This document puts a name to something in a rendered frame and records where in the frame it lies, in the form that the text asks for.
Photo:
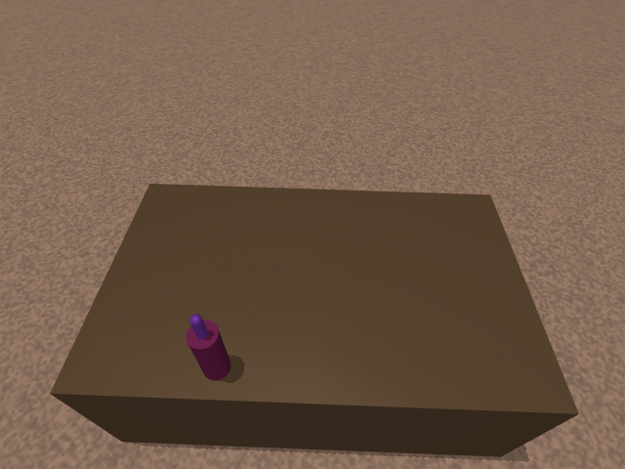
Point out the bottle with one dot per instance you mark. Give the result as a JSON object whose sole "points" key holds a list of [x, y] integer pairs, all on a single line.
{"points": [[206, 343]]}

